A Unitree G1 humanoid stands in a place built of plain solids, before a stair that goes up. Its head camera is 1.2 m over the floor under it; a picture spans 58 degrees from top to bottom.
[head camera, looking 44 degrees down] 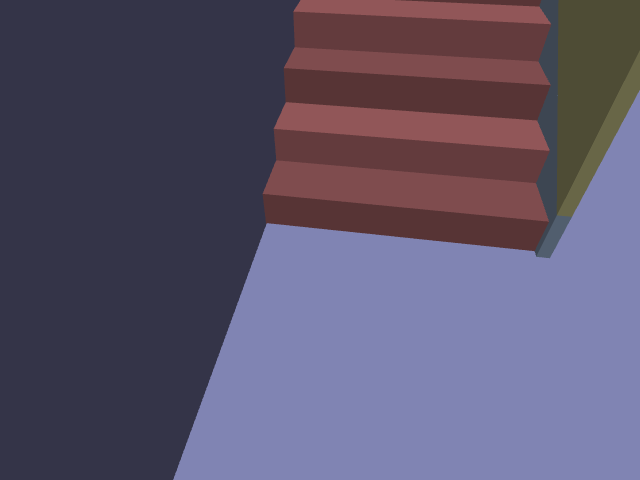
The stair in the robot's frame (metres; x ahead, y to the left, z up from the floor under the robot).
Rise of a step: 0.15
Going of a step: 0.24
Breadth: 1.07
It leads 9 degrees to the right of straight ahead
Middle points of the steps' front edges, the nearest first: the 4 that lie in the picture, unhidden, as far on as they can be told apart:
1.26 -0.30 0.15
1.49 -0.34 0.31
1.73 -0.38 0.46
1.96 -0.41 0.61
